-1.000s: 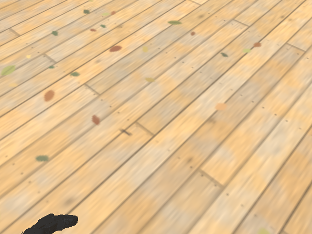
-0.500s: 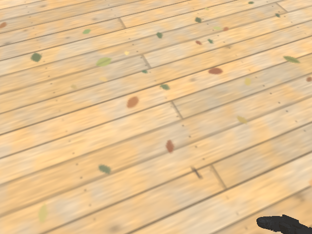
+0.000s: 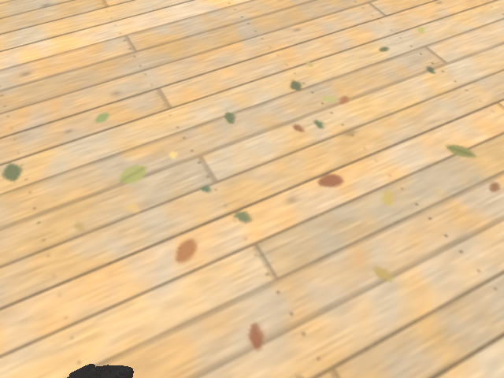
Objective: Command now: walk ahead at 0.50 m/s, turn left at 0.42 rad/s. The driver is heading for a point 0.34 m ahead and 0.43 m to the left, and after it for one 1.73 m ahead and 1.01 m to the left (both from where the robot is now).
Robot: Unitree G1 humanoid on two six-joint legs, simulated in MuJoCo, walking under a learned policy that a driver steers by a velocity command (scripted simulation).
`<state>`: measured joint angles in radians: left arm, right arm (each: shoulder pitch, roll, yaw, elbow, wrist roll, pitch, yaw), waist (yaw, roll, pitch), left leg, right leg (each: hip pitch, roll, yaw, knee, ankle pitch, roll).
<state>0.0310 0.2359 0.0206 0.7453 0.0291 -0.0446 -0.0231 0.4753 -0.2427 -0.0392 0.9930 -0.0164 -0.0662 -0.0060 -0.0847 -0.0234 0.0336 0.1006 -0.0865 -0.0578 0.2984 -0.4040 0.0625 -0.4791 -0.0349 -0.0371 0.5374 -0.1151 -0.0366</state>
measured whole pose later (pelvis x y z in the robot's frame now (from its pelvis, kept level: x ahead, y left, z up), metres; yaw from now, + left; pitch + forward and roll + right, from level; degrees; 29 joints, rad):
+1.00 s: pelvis +0.50 +0.13 +0.01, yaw +34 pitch +2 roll +0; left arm 0.02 0.26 0.03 0.72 0.03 -0.01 -0.03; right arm 0.46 -0.26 -0.07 0.91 -0.01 -0.05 -0.01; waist -0.10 -0.04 0.04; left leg 0.04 -0.15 -0.19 0.26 -0.31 0.13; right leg -0.63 -0.06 0.02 0.68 -0.05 0.04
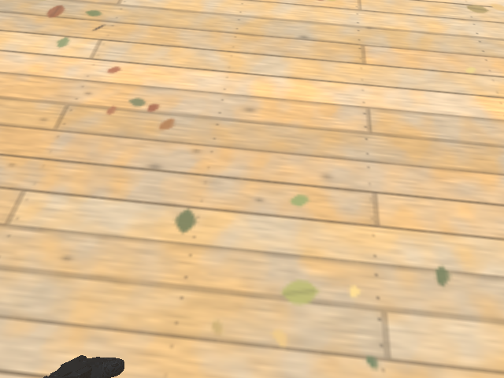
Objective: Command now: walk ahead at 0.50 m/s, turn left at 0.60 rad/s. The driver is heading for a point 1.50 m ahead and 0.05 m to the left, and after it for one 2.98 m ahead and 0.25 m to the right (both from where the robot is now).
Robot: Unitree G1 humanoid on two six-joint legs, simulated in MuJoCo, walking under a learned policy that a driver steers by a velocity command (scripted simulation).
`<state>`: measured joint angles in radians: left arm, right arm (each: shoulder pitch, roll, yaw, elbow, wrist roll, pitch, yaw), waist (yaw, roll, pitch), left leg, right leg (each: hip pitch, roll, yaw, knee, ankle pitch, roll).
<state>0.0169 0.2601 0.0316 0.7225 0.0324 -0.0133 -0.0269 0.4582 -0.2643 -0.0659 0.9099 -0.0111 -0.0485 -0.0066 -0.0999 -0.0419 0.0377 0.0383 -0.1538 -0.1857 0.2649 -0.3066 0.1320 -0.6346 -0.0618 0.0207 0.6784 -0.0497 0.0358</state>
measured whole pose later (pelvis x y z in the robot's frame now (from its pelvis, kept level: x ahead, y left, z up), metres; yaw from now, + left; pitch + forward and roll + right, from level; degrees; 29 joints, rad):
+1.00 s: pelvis +0.32 +0.02 +0.00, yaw +16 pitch -1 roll +0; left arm 0.30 0.20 0.01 0.98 0.02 0.01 0.02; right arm 0.21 -0.21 -0.02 0.99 -0.01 0.01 -0.01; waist 0.00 0.01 -0.01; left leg -0.27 -0.06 0.02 0.40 -0.11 0.06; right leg -0.18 -0.01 -0.01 0.46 -0.27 0.00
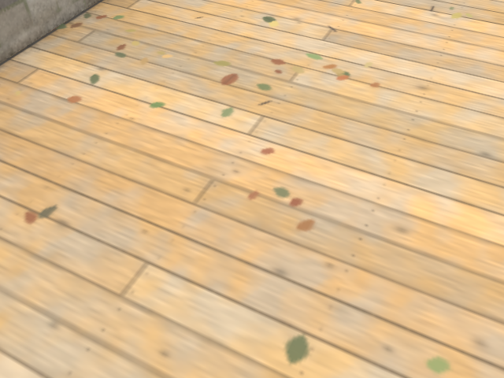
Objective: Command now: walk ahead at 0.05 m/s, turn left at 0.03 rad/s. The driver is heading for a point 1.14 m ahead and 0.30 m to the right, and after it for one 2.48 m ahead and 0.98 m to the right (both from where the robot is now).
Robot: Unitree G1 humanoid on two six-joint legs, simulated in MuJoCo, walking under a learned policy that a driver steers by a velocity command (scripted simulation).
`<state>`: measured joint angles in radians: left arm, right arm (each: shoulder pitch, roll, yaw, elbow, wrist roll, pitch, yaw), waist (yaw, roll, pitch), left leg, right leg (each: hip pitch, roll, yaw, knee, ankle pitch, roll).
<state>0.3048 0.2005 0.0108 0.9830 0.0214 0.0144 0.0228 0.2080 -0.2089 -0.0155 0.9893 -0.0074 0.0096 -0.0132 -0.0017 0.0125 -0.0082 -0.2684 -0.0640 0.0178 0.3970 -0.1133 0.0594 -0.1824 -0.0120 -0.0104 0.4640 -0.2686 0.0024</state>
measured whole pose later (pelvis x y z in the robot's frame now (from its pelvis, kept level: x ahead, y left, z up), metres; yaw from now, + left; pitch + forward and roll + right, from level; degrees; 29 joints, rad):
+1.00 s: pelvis +0.19 +0.03 +0.00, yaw +0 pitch +0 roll +0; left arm 0.17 0.21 0.05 0.99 0.03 -0.04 -0.03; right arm 0.46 -0.15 -0.03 1.13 -0.02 -0.09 -0.02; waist -0.02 -0.03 0.02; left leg 0.01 -0.07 0.06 0.24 -0.27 0.09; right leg -0.57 -0.06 -0.04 1.00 -0.22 -0.05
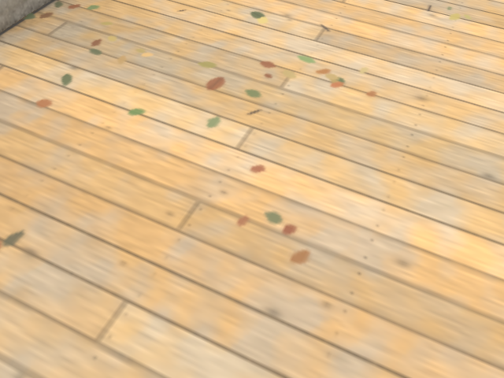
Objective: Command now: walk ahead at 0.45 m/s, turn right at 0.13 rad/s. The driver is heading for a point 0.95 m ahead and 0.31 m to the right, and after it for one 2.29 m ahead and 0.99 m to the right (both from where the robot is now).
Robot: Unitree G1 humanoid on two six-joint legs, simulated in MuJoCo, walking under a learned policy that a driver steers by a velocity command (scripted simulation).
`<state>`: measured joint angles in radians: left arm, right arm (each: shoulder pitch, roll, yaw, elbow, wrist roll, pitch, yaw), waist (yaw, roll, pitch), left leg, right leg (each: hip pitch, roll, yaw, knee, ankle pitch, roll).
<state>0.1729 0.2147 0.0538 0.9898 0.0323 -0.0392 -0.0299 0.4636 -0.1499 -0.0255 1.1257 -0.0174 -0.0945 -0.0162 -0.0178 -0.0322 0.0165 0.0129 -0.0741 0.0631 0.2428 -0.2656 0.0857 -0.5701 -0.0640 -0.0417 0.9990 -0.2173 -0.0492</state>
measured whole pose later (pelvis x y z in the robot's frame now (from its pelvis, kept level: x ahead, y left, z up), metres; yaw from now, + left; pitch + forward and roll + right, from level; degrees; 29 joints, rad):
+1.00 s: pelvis +0.57 -0.08 +0.00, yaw -32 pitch +1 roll +1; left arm 0.24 0.31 0.08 0.82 0.03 -0.01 -0.04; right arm 0.27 -0.25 -0.05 0.84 -0.02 -0.09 0.00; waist 0.00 -0.06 0.03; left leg -0.19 -0.01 0.12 0.36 -0.19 0.04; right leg -0.55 -0.02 0.04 1.14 -0.28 -0.06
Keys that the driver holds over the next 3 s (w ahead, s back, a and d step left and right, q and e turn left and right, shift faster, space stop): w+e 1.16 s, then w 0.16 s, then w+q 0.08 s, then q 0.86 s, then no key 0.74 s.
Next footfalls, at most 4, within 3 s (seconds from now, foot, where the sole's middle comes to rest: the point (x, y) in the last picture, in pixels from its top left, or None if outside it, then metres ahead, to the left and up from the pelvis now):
0.22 right None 0.29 -0.08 -0.78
0.78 left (257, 323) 0.66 -0.02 -0.78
1.30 right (371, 295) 0.74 -0.35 -0.78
1.80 left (356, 229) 0.99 -0.35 -0.78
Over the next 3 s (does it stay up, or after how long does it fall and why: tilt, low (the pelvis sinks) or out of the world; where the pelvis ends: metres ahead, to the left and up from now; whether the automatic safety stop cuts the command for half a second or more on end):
stays up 0.84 -0.38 0.00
